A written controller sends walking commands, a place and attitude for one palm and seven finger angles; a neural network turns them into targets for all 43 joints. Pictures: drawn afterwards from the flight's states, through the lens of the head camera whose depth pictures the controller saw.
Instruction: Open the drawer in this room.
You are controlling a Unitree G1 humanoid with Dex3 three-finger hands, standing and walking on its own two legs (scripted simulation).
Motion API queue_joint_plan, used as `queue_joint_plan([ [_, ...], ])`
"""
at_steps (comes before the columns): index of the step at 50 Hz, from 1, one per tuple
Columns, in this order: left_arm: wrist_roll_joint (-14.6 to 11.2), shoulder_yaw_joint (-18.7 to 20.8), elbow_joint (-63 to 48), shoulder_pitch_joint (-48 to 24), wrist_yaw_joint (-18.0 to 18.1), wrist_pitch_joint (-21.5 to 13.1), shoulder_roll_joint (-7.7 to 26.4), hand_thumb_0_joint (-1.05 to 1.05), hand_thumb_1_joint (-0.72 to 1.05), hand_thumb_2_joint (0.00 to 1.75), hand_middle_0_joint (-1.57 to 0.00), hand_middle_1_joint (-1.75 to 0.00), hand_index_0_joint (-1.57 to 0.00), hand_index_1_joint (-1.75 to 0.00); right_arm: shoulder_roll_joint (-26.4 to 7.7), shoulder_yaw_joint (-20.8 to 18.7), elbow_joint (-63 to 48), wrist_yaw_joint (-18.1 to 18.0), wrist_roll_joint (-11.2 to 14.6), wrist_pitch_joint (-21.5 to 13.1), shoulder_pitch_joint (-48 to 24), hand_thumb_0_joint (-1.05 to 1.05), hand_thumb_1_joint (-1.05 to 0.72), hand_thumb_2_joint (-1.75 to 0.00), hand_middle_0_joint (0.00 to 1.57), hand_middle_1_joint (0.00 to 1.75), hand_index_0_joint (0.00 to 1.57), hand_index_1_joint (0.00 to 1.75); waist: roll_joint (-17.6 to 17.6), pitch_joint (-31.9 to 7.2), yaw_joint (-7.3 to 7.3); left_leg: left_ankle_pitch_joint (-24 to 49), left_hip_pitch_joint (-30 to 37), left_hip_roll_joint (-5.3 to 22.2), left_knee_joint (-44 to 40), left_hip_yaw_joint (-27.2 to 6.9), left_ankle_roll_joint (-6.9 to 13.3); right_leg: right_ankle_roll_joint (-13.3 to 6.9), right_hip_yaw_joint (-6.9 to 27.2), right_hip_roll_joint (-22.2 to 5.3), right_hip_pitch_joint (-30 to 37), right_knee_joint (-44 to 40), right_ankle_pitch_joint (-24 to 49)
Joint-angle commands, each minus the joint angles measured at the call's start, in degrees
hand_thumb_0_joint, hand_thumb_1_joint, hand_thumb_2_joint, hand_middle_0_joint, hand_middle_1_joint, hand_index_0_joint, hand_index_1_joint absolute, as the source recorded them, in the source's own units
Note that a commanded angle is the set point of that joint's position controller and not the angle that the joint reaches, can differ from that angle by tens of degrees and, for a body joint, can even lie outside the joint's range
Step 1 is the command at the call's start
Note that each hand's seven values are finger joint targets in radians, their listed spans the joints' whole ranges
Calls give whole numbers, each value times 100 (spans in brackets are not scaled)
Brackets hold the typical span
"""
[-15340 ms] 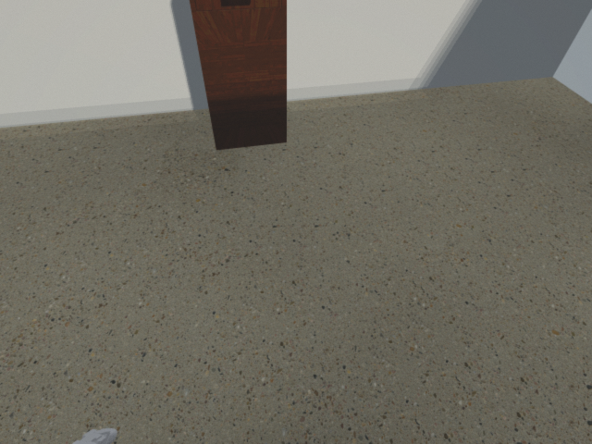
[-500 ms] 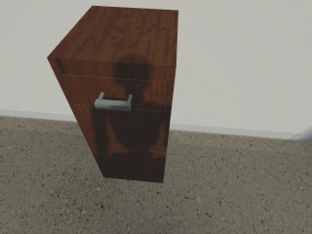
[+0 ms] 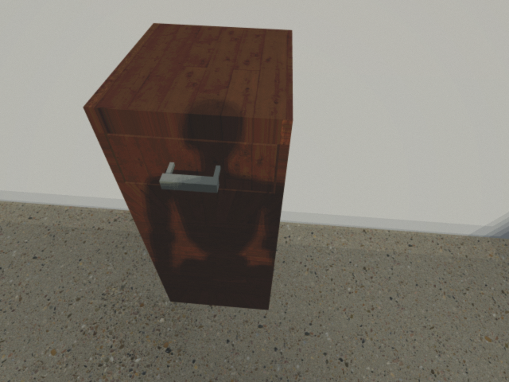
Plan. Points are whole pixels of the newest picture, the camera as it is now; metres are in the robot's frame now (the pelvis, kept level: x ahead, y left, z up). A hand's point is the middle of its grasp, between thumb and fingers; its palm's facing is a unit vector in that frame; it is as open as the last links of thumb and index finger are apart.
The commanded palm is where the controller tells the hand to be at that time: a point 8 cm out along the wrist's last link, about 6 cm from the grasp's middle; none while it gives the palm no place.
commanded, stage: come to a stop and stand still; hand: left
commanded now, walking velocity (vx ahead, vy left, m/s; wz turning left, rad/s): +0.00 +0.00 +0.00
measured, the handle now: (192, 175) +0.51 +0.18 +0.01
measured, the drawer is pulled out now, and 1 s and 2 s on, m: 0.00 0.00 0.00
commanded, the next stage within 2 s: look again from close up in 0.28 s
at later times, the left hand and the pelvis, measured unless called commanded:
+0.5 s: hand out of the picture -0.03 +0.16 -0.18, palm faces +0.03 -0.99 -0.14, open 7.4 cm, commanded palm none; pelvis +0.01 +0.02 -0.01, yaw +1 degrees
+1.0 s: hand out of the picture +0.02 +0.20 -0.18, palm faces +0.03 -0.98 -0.17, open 7.4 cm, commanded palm +0.11 +0.25 -0.07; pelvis +0.02 +0.04 -0.01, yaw +0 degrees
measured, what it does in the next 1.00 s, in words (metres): stands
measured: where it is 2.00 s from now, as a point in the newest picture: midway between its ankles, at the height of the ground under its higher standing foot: outside the picture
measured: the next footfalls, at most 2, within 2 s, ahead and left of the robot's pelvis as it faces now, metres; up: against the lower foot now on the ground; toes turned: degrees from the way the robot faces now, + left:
none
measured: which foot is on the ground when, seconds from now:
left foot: down 0.00-1.00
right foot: down 0.00-1.00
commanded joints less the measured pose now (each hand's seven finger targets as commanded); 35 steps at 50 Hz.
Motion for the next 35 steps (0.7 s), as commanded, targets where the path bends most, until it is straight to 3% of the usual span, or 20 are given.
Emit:
queue_joint_plan([
  [1,3,67,-67,464,13,-105,385,0,90,90,-20,-30,-20,-30,-448,-41,-98,-18,-23,-119,309,0,-90,-90,20,30,20,30,90,295,8,344,-215,718,-505,-761,91,212,924,-1016,-117,-504,390],
  [18,20,6,205,877,51,-140,90,0,90,90,-20,-30,-20,-30,-198,-27,187,-60,3,-171,625,0,-90,-90,20,30,20,30,23,506,-34,443,-141,671,-468,-732,146,184,875,-974,-317,-435,491],
  [19,153,-17,298,1085,248,-344,320,0,90,90,-20,-30,-20,-30,-419,-38,-259,47,32,-254,-55,0,-90,-90,20,30,20,30,7,961,148,651,-733,571,891,-451,-45,509,1218,-1286,-627,-320,3135],
  [20,86,51,59,909,218,-342,533,0,90,90,-20,-30,-20,-30,-148,-85,-409,53,18,-145,386,0,-90,-90,20,30,20,30,62,460,-271,-526,-494,425,906,-562,0,231,1421,-1583,-594,-358,1989],
  [21,63,24,-58,589,165,-340,442,0,90,90,-20,-30,-20,-30,-175,-106,-326,71,-7,-115,634,0,-90,-90,20,30,20,30,156,199,-395,-535,-390,442,883,-559,-11,-26,1250,-1477,-675,-338,640],
  [22,44,23,-141,537,137,-337,362,0,90,90,-20,-30,-20,-30,-156,-103,-329,85,-24,-117,658,0,-90,-90,20,30,20,30,313,169,-378,-303,-330,420,782,-586,-6,-140,1193,-1324,-766,-300,135],
  [23,30,28,-147,563,123,-349,419,0,90,90,-20,-30,-20,-30,-141,-76,-320,94,-38,-137,716,0,-90,-90,20,30,20,30,506,-18,-323,-82,-200,413,718,-530,50,-172,1102,-1256,-639,-172,299],
  [25,18,17,-118,569,105,-302,327,0,90,90,-20,-30,-20,-30,-207,-71,-377,67,-31,-147,681,0,-90,-90,20,30,20,30,264,169,-271,-17,-362,485,507,-707,147,-139,1050,-1089,-637,-43,87],
  [28,28,-7,-75,630,88,-216,243,0,90,90,-20,-30,-20,-30,-304,-58,-381,45,-25,-167,603,0,-90,-90,20,30,20,30,223,549,-157,107,-555,586,196,-860,247,-38,867,-915,-637,94,57],
  [31,13,-9,-50,666,85,-166,242,0,90,90,-20,-30,-20,-30,-401,-43,-337,24,-14,-187,575,0,-90,-90,20,30,20,30,-16,489,-91,378,-507,620,91,-921,296,39,811,-856,-420,184,244],
  [35,7,-13,-58,611,82,-127,306,0,90,90,-20,-30,-20,-30,-440,-34,-228,23,-16,-179,519,0,-90,-90,20,30,20,30,-45,573,-65,413,-413,607,-28,-915,300,84,794,-878,-406,150,216],
])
